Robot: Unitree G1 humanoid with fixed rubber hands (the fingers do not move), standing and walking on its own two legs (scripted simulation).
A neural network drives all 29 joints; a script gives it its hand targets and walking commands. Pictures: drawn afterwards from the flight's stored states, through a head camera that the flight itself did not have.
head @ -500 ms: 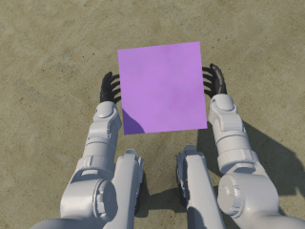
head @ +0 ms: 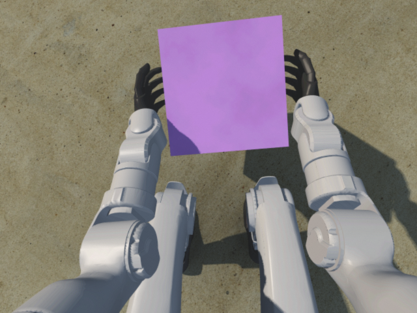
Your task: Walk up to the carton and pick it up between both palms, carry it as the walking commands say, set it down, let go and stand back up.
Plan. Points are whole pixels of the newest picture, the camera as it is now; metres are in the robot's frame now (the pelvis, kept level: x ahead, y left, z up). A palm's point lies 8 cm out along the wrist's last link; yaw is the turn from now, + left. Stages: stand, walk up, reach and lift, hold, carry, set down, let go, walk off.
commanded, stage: set down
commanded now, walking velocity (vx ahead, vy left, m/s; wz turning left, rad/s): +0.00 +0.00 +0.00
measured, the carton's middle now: (223, 96) +0.49 -0.03 -0.18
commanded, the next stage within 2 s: none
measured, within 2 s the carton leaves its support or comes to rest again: rests again in 1.56 s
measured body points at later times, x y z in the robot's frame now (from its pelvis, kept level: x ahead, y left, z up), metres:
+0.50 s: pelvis -0.01 +0.00 -0.06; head +0.31 -0.04 +0.25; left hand +0.48 +0.11 -0.21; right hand +0.50 -0.18 -0.21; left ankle +0.10 +0.12 -0.43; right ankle +0.12 -0.12 -0.43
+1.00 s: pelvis -0.03 +0.00 -0.09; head +0.32 -0.04 +0.17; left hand +0.50 +0.12 -0.25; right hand +0.51 -0.17 -0.27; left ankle +0.10 +0.12 -0.43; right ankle +0.12 -0.12 -0.43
